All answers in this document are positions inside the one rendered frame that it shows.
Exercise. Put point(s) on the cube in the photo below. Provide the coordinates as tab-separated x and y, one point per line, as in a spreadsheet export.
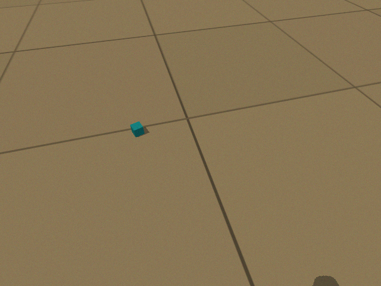
137	129

